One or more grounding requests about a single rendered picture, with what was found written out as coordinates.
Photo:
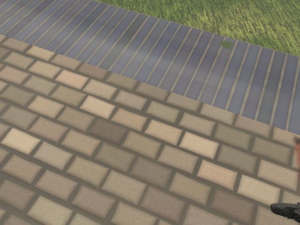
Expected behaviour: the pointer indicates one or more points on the robot right hand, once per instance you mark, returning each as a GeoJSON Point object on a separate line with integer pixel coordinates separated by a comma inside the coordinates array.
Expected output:
{"type": "Point", "coordinates": [289, 210]}

